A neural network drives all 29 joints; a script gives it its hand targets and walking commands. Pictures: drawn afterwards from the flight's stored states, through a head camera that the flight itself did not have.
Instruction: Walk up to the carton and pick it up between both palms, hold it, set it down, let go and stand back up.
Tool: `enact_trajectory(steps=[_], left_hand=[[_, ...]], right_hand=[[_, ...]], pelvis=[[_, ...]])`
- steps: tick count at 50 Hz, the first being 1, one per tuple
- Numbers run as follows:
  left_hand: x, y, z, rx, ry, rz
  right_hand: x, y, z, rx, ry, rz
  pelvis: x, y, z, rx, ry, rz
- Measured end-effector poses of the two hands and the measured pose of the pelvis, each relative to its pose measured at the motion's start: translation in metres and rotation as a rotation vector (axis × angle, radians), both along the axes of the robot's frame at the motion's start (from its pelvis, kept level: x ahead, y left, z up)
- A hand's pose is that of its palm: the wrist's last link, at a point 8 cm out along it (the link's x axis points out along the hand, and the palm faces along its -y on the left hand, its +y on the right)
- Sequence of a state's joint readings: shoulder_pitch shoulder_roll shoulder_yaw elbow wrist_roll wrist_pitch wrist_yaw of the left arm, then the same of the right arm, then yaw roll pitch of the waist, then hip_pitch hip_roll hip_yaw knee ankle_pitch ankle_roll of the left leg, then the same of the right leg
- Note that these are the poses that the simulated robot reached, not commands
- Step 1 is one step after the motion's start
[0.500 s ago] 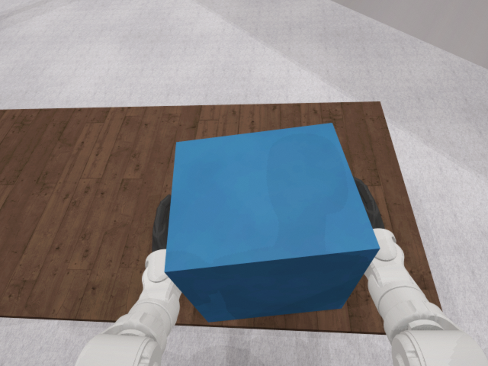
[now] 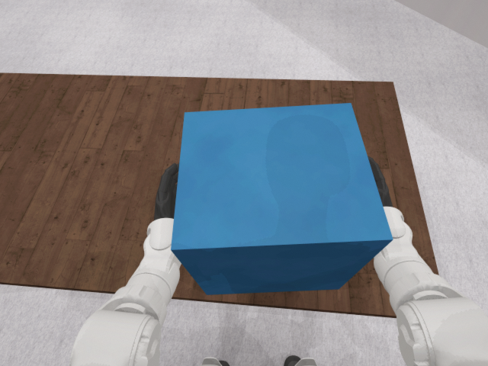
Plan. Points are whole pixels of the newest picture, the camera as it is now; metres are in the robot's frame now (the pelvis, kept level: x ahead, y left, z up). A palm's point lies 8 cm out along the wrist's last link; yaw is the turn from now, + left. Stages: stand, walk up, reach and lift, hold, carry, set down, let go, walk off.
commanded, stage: set down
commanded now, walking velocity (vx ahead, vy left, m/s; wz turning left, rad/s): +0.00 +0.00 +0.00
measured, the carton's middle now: (270, 210) +0.40 -0.01 -0.04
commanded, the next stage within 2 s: none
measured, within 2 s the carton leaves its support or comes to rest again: neither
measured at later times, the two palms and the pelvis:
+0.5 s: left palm (159, 216) +0.37 +0.18 -0.01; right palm (380, 195) +0.41 -0.19 +0.00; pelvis -0.01 +0.00 -0.01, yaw +0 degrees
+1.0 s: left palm (130, 200) +0.37 +0.20 +0.05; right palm (428, 182) +0.41 -0.24 +0.06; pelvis -0.02 +0.01 +0.01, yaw -1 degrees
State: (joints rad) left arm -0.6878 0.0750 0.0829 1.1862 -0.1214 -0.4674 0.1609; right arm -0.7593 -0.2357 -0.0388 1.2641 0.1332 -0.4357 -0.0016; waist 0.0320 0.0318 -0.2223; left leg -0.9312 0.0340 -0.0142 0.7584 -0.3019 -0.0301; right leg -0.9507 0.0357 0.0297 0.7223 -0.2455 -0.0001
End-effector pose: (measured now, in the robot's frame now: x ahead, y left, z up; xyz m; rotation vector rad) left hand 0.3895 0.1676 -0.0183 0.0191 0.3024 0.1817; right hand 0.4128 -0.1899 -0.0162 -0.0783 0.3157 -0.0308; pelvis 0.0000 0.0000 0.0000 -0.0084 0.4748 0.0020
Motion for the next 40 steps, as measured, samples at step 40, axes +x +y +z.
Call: enact_trajectory(steps=[40], left_hand=[[-0.013, 0.016, 0.035, 0.011, -0.031, -0.042]], right_hand=[[-0.006, -0.015, 0.034, 0.077, -0.027, -0.015]], pelvis=[[-0.017, 0.01, -0.006, -0.017, -0.061, 0.011]])
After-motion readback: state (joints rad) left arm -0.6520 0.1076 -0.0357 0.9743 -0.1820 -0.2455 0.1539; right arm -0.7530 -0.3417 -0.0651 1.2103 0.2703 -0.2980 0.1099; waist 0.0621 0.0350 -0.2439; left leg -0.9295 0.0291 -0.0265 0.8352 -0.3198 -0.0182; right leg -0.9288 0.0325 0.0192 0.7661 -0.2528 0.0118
